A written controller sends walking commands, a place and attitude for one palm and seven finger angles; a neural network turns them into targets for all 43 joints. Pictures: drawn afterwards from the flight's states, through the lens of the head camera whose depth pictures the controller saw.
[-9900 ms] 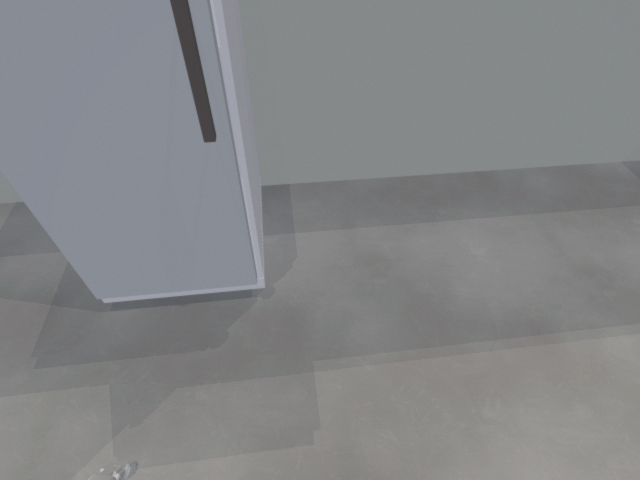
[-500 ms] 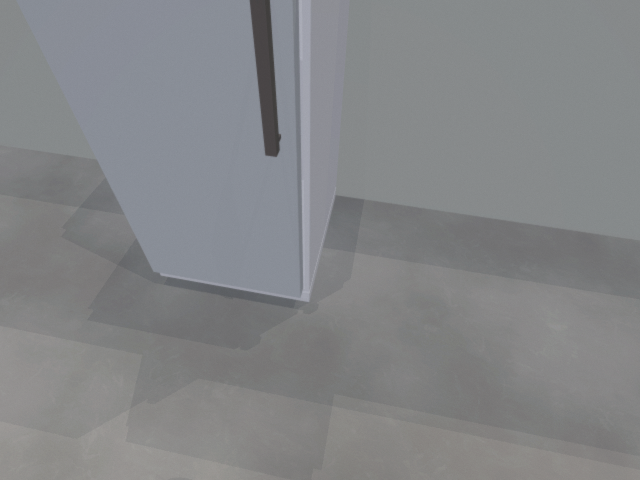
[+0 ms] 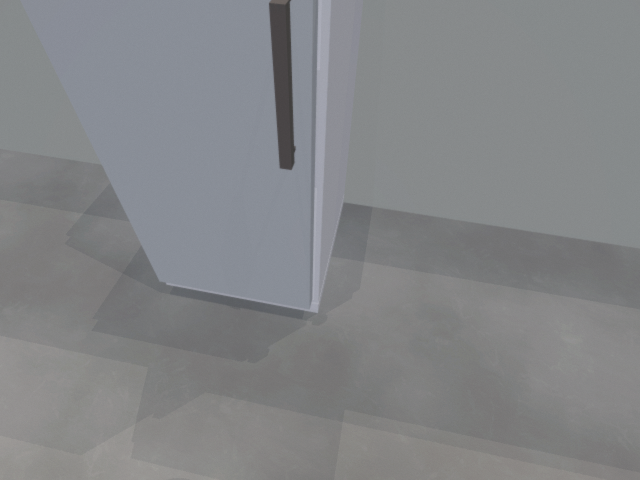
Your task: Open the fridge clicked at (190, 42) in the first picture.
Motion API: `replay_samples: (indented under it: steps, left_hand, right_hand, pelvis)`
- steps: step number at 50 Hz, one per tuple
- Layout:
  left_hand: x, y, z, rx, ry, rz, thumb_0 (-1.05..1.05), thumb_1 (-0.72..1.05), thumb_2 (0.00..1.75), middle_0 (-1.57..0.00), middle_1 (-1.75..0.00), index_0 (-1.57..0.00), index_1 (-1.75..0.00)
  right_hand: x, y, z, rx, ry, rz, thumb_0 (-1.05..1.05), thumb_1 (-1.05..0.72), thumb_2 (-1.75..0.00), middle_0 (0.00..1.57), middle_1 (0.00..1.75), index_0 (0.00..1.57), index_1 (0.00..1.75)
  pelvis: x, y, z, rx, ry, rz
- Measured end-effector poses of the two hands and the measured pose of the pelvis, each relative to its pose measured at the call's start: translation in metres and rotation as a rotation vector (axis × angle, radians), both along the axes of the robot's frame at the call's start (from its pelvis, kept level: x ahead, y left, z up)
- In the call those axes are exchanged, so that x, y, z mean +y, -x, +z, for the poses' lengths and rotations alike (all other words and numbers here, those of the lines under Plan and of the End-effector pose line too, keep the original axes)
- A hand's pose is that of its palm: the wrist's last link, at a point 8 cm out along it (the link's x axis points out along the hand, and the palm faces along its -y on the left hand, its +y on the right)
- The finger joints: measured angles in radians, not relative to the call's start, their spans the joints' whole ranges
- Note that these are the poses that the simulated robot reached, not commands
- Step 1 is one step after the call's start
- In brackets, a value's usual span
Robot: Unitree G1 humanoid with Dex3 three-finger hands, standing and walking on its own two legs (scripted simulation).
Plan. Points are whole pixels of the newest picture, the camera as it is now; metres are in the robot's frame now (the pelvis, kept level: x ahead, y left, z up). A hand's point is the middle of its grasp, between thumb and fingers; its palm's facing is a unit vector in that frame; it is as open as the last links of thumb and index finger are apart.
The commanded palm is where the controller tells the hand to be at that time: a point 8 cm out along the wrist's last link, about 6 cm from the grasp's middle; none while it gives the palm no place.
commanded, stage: shuffle to correct the standing spot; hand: right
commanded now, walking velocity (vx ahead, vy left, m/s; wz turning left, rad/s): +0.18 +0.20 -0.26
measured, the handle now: (287, 91) +0.72 +0.11 +0.12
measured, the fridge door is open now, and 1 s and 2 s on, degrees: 0 0 0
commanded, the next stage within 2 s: come to a stop and stand still in 1.82 s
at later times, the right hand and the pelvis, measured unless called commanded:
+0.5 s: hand out of the picture +0.07 -0.16 -0.18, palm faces +0.15 +0.98 -0.14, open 7.4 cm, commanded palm none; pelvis +0.09 +0.01 +0.00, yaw -7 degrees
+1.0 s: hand (367, 449) +0.21 -0.06 -0.20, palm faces +0.24 +0.96 -0.14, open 7.3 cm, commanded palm none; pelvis +0.23 +0.11 -0.01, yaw -12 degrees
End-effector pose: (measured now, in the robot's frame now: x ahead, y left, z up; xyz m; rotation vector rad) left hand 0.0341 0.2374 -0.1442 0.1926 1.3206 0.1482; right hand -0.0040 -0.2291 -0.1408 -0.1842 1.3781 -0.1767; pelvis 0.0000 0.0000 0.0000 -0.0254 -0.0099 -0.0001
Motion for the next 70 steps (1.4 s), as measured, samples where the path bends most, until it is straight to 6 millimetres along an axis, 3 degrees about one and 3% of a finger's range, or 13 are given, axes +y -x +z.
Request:
replay_samples:
  steps: [9, 16, 19, 24, 29, 36, 39, 45, 50, 53, 59, 65, 70]
  left_hand:
    - [-0.006, -0.003, -0.014, 0.096, -0.003, -0.022, 0.0, 0.91, 0.9, -0.2, -0.3, -0.2, -0.3]
    - [-0.013, -0.03, -0.017, 0.08, -0.031, -0.007, 0.0, 0.91, 0.9, -0.2, -0.3, -0.2, -0.3]
    - [-0.014, -0.027, -0.006, 0.087, -0.03, 0.013, 0.0, 0.91, 0.9, -0.2, -0.3, -0.2, -0.3]
    - [-0.011, -0.021, 0.012, 0.185, -0.011, -0.013, 0.0, 0.9, 0.9, -0.2, -0.3, -0.2, -0.3]
    - [0.005, -0.042, 0.014, 0.202, 0.014, 0.005, 0.0, 0.9, 0.9, -0.2, -0.3, -0.2, -0.3]
    - [0.058, -0.094, -0.011, 0.19, 0.032, 0.032, 0.0, 0.9, 0.9, -0.2, -0.3, -0.21, -0.3]
    - [0.084, -0.127, -0.018, 0.199, 0.009, -0.016, 0.0, 0.9, 0.9, -0.2, -0.3, -0.2, -0.3]
    - [0.111, -0.222, -0.001, 0.083, -0.053, -0.119, 0.0, 0.91, 0.9, -0.2, -0.3, -0.2, -0.3]
    - [0.107, -0.297, 0.012, -0.067, -0.089, -0.182, 0.0, 0.91, 0.9, -0.19, -0.3, -0.2, -0.3]
    - [0.1, -0.321, 0.016, -0.13, -0.092, -0.192, 0.0, 0.91, 0.9, -0.19, -0.3, -0.2, -0.3]
    - [0.106, -0.322, 0.029, -0.092, -0.089, -0.162, 0.0, 0.91, 0.9, -0.2, -0.3, -0.2, -0.3]
    - [0.147, -0.299, 0.031, 0.03, -0.099, -0.111, 0.0, 0.93, 0.9, -0.2, -0.3, -0.21, -0.3]
    - [0.192, -0.276, 0.017, 0.136, -0.077, -0.046, 0.0, 0.91, 0.9, -0.2, -0.3, -0.21, -0.3]
  right_hand:
    - [0.023, 0.016, -0.027, 0.067, -0.071, -0.082, 0.0, -0.91, -0.9, 0.2, 0.3, 0.2, 0.3]
    - [0.031, 0.028, -0.039, 0.198, -0.134, -0.129, 0.0, -0.91, -0.9, 0.2, 0.3, 0.2, 0.3]
    - [0.025, 0.004, -0.027, 0.182, -0.124, -0.11, 0.0, -0.91, -0.9, 0.2, 0.3, 0.2, 0.3]
    - [0.017, -0.055, -0.012, 0.034, -0.097, -0.132, 0.0, -0.91, -0.9, 0.2, 0.3, 0.2, 0.3]
    - [0.028, -0.104, -0.006, -0.021, -0.084, -0.123, 0.0, -0.91, -0.9, 0.2, 0.3, 0.19, 0.3]
    - [0.064, -0.176, -0.013, -0.065, -0.041, -0.084, 0.0, -0.91, -0.9, 0.2, 0.3, 0.2, 0.3]
    - [0.081, -0.195, -0.01, -0.099, -0.025, -0.116, 0.0, -0.91, -0.9, 0.2, 0.3, 0.2, 0.3]
    - [0.103, -0.204, -0.009, -0.099, -0.027, -0.198, 0.0, -0.93, -0.9, 0.2, 0.3, 0.2, 0.3]
    - [0.119, -0.202, -0.029, -0.036, -0.091, -0.22, 0.0, -0.92, -0.9, 0.2, 0.3, 0.2, 0.3]
    - [0.128, -0.205, -0.04, 0.01, -0.13, -0.22, 0.0, -0.91, -0.9, 0.2, 0.3, 0.2, 0.3]
    - [0.136, -0.229, -0.025, 0.035, -0.138, -0.196, 0.0, -0.91, -0.9, 0.2, 0.3, 0.2, 0.3]
    - [0.143, -0.266, -0.013, 0.01, -0.095, -0.174, 0.0, -0.91, -0.9, 0.2, 0.3, 0.2, 0.3]
    - [0.165, -0.308, -0.009, -0.024, -0.05, -0.127, 0.0, -0.91, -0.9, 0.2, 0.3, 0.19, 0.3]
  pelvis:
    - [0.007, -0.029, -0.018, -0.012, -0.034, -0.066]
    - [-0.002, -0.06, -0.026, -0.031, -0.018, -0.082]
    - [-0.002, -0.069, -0.015, -0.036, -0.033, -0.093]
    - [0.008, -0.086, 0.001, -0.016, -0.058, -0.12]
    - [0.029, -0.11, 0.005, 0.007, -0.058, -0.124]
    - [0.076, -0.158, -0.014, 0.035, -0.029, -0.133]
    - [0.089, -0.173, -0.016, 0.03, -0.052, -0.158]
    - [0.104, -0.204, -0.008, 0.026, -0.069, -0.207]
    - [0.109, -0.226, -0.013, 0.024, -0.092, -0.205]
    - [0.111, -0.239, -0.016, 0.019, -0.075, -0.186]
    - [0.125, -0.259, 0.0, 0.02, -0.083, -0.171]
    - [0.152, -0.276, 0.008, 0.025, -0.091, -0.167]
    - [0.188, -0.292, 0.001, 0.025, -0.068, -0.161]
